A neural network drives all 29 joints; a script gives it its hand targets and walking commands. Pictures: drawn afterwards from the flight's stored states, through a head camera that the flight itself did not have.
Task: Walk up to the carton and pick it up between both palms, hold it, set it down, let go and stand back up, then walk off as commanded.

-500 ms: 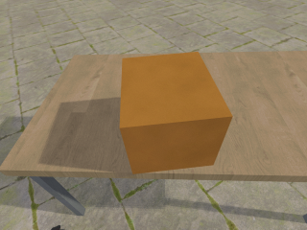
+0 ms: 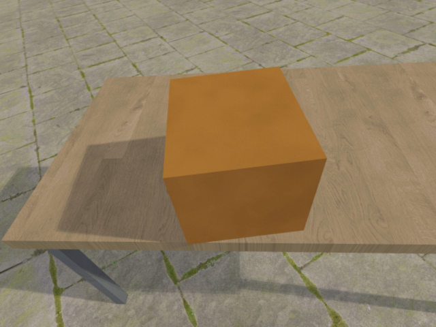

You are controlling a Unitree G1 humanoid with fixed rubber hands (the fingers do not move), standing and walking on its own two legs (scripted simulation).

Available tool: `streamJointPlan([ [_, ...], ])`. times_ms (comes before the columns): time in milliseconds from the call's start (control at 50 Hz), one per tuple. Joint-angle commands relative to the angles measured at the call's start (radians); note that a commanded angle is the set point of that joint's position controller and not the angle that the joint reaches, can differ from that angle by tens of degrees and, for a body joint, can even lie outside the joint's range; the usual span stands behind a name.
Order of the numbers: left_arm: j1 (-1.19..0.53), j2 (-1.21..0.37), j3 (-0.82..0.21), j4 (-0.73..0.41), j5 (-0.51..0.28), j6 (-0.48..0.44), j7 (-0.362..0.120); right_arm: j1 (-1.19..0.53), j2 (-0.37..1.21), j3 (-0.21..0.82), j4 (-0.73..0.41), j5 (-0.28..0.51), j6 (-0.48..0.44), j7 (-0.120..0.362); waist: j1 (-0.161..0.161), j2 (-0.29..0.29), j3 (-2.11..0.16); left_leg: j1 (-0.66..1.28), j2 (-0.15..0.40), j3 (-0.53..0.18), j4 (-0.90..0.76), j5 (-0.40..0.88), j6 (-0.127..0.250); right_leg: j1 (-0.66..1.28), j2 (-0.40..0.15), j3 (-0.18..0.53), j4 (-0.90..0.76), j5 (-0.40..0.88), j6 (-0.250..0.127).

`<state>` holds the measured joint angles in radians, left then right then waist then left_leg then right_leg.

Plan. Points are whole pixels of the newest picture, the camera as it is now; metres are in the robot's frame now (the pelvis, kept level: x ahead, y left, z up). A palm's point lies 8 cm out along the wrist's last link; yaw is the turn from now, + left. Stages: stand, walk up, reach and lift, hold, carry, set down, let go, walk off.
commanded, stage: walk up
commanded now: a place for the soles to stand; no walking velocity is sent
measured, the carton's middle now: (234, 152) +0.49 -0.01 +0.04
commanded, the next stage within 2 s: reach and lift in 1.00 s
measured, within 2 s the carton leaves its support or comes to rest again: neither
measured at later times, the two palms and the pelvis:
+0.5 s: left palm out of the picture +0.10 +0.31 -0.07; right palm out of the picture +0.11 -0.29 -0.10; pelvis +0.00 +0.00 +0.01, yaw +0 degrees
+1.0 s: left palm out of the picture +0.11 +0.31 -0.06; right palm out of the picture +0.12 -0.29 -0.09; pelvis +0.01 +0.00 +0.01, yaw +0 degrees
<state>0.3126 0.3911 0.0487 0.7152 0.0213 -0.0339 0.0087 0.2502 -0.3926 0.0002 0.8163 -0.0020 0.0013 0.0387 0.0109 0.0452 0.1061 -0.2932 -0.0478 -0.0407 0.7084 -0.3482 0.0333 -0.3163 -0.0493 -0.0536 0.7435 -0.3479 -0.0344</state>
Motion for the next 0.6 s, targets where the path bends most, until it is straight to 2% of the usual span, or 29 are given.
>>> streamJointPlan([
  [0,-0.064,0.239,0.053,-0.011,-0.015,-0.005,0.016,0.005,-0.319,-0.124,-0.060,-0.049,-0.040,-0.034,-0.036,0.073,0.102,-0.098,0.320,-0.610,-0.540,-0.530,0.205,-0.268,0.022,0.092,0.197,-0.225,0.004],
  [20,-0.056,0.244,0.054,0.002,-0.017,-0.009,0.011,-0.016,-0.296,-0.117,-0.059,-0.044,-0.047,-0.034,-0.025,0.046,0.109,-0.079,0.289,-0.551,-0.513,-0.422,0.186,-0.250,0.005,0.105,0.167,-0.177,0.005],
  [40,-0.055,0.233,0.049,0.012,-0.019,-0.014,0.007,-0.019,-0.273,-0.110,-0.056,-0.041,-0.054,-0.034,-0.025,0.044,0.088,-0.037,0.255,-0.482,-0.474,-0.256,0.158,-0.222,-0.009,0.098,0.119,-0.137,0.006],
  [60,-0.041,0.227,0.047,0.024,-0.021,-0.016,0.004,-0.013,-0.258,-0.105,-0.057,-0.039,-0.057,-0.031,-0.025,0.057,0.049,0.007,0.236,-0.434,-0.446,-0.084,0.134,-0.193,-0.003,0.077,0.098,-0.116,0.010],
  [80,-0.034,0.220,0.048,0.033,-0.023,-0.017,0.004,0.001,-0.252,-0.104,-0.059,-0.039,-0.058,-0.028,-0.028,0.068,-0.003,0.060,0.227,-0.415,-0.418,0.058,0.123,-0.164,0.009,0.062,0.079,-0.118,0.015],
  [100,-0.037,0.218,0.049,0.034,-0.023,-0.018,0.006,0.012,-0.250,-0.104,-0.061,-0.039,-0.057,-0.026,-0.031,0.083,-0.047,0.096,0.224,-0.400,-0.391,0.149,0.123,-0.137,0.016,0.052,0.058,-0.134,0.018],
  [140,-0.041,0.207,0.047,0.035,-0.025,-0.024,0.014,0.003,-0.244,-0.100,-0.068,-0.038,-0.049,-0.023,-0.026,0.096,-0.090,0.116,0.218,-0.360,-0.329,0.257,0.151,-0.085,0.023,0.036,-0.015,-0.160,0.017],
  [160,-0.033,0.198,0.044,0.039,-0.027,-0.030,0.017,-0.014,-0.238,-0.095,-0.074,-0.034,-0.044,-0.023,-0.014,0.089,-0.100,0.104,0.202,-0.320,-0.287,0.317,0.152,-0.037,0.027,0.020,-0.094,-0.124,0.014],
  [180,-0.013,0.188,0.042,0.050,-0.027,-0.039,0.020,-0.041,-0.230,-0.090,-0.080,-0.026,-0.038,-0.022,0.005,0.078,-0.116,0.078,0.180,-0.266,-0.236,0.375,0.138,0.040,0.034,-0.003,-0.200,-0.047,0.010],
  [200,0.013,0.193,0.044,0.062,-0.025,-0.049,0.024,-0.067,-0.215,-0.083,-0.089,-0.015,-0.032,-0.022,0.024,0.048,-0.145,0.027,0.163,-0.219,-0.178,0.425,0.116,0.148,0.018,0.007,-0.270,0.083,0.006],
  [220,0.032,0.224,0.054,0.063,-0.015,-0.059,0.030,-0.067,-0.185,-0.072,-0.093,-0.002,-0.030,-0.023,0.036,-0.014,-0.181,-0.017,0.134,-0.180,-0.098,0.437,0.074,0.224,-0.040,0.085,-0.289,0.170,-0.015],
  [240,0.059,0.268,0.067,0.061,-0.001,-0.066,0.035,-0.061,-0.165,-0.066,-0.102,0.007,-0.031,-0.022,0.045,-0.105,-0.222,-0.085,0.079,-0.118,0.013,0.392,0.022,0.290,-0.156,0.234,-0.316,0.269,-0.062],
  [260,0.042,0.298,0.075,0.056,0.003,-0.068,0.037,-0.045,-0.157,-0.061,-0.095,0.000,-0.026,-0.021,0.033,-0.137,-0.214,-0.160,0.042,-0.062,0.052,0.211,-0.004,0.315,-0.258,0.369,-0.339,0.282,-0.125],
  [280,0.009,0.316,0.074,0.052,-0.003,-0.064,0.032,-0.043,-0.175,-0.067,-0.072,-0.011,-0.017,-0.022,0.021,-0.152,-0.184,-0.162,0.027,-0.011,0.084,-0.108,-0.005,0.242,-0.331,0.403,-0.343,0.255,-0.193],
  [300,-0.022,0.323,0.073,0.045,-0.001,-0.062,0.027,-0.042,-0.191,-0.072,-0.063,-0.019,-0.014,-0.020,0.009,-0.169,-0.156,-0.177,0.043,-0.012,0.113,-0.220,0.000,0.205,-0.343,0.408,-0.333,0.192,-0.215],
  [320,-0.034,0.317,0.071,0.042,0.002,-0.058,0.024,-0.045,-0.190,-0.073,-0.058,-0.022,-0.015,-0.015,0.005,-0.183,-0.126,-0.177,0.055,-0.010,0.061,-0.237,0.004,0.170,-0.322,0.375,-0.333,0.127,-0.199],
  [340,-0.058,0.310,0.067,0.033,0.001,-0.056,0.023,-0.039,-0.186,-0.075,-0.046,-0.023,-0.021,-0.009,-0.009,-0.189,-0.107,-0.130,0.064,-0.004,-0.023,-0.173,0.009,0.125,-0.292,0.319,-0.317,0.099,-0.169],
  [360,-0.086,0.290,0.055,0.025,-0.003,-0.056,0.024,-0.017,-0.182,-0.075,-0.022,-0.020,-0.031,-0.007,-0.030,-0.175,-0.102,-0.042,0.057,0.004,-0.116,-0.041,0.016,0.067,-0.255,0.254,-0.277,0.158,-0.131],
  [380,-0.098,0.258,0.044,0.019,-0.007,-0.054,0.024,0.004,-0.189,-0.082,-0.005,-0.019,-0.040,-0.011,-0.044,-0.141,-0.122,0.066,0.061,-0.031,-0.188,0.124,0.028,0.010,-0.204,0.185,-0.227,0.225,-0.084],
  [400,-0.098,0.226,0.033,0.014,-0.016,-0.052,0.023,0.017,-0.224,-0.093,-0.003,-0.022,-0.045,-0.017,-0.049,-0.058,-0.176,0.139,0.128,-0.161,-0.228,0.258,0.061,-0.027,-0.131,0.113,-0.147,0.227,-0.035],
  [420,-0.097,0.212,0.029,0.011,-0.023,-0.049,0.020,-0.016,-0.255,-0.098,-0.018,-0.026,-0.048,-0.019,-0.033,0.013,-0.188,0.126,0.186,-0.290,-0.263,0.269,0.113,-0.040,-0.034,0.039,-0.060,0.125,0.005],
  [440,-0.073,0.204,0.028,0.024,-0.026,-0.040,0.019,-0.066,-0.262,-0.093,-0.041,-0.030,-0.046,-0.017,-0.007,0.027,-0.172,0.090,0.237,-0.358,-0.281,0.175,0.160,-0.044,0.018,0.004,-0.054,-0.072,0.015],
  [460,-0.046,0.205,0.028,0.038,-0.025,-0.037,0.018,-0.087,-0.266,-0.090,-0.047,-0.028,-0.041,-0.014,0.004,0.028,-0.159,0.022,0.238,-0.346,-0.299,0.026,0.173,0.009,0.026,0.009,-0.102,-0.150,0.004],
  [480,-0.030,0.209,0.030,0.043,-0.019,-0.041,0.015,-0.112,-0.257,-0.087,-0.051,-0.027,-0.035,-0.011,0.014,0.029,-0.133,-0.037,0.200,-0.290,-0.287,-0.042,0.146,0.058,0.014,0.022,-0.161,-0.140,-0.010],
  [500,-0.022,0.220,0.035,0.045,-0.010,-0.050,0.014,-0.131,-0.226,-0.077,-0.054,-0.022,-0.032,-0.010,0.023,-0.002,-0.126,-0.093,0.154,-0.225,-0.255,-0.048,0.101,0.112,-0.027,0.069,-0.218,-0.111,-0.025],
  [540,-0.003,0.282,0.050,0.056,0.001,-0.064,0.018,-0.127,-0.184,-0.067,-0.058,-0.016,-0.030,-0.008,0.023,-0.099,-0.130,-0.122,0.064,-0.112,-0.109,0.077,0.032,0.140,-0.165,0.259,-0.329,-0.041,-0.085],
  [560,-0.008,0.300,0.054,0.055,-0.001,-0.065,0.021,-0.110,-0.177,-0.065,-0.052,-0.016,-0.030,-0.006,0.014,-0.125,-0.140,-0.104,0.046,-0.074,-0.062,0.117,0.016,0.136,-0.218,0.314,-0.349,0.010,-0.114],
  [580,-0.037,0.300,0.051,0.050,-0.003,-0.064,0.022,-0.093,-0.180,-0.066,-0.042,-0.018,-0.030,-0.005,0.001,-0.118,-0.144,-0.075,0.047,-0.054,-0.073,0.106,0.012,0.120,-0.230,0.299,-0.331,0.048,-0.124],
])
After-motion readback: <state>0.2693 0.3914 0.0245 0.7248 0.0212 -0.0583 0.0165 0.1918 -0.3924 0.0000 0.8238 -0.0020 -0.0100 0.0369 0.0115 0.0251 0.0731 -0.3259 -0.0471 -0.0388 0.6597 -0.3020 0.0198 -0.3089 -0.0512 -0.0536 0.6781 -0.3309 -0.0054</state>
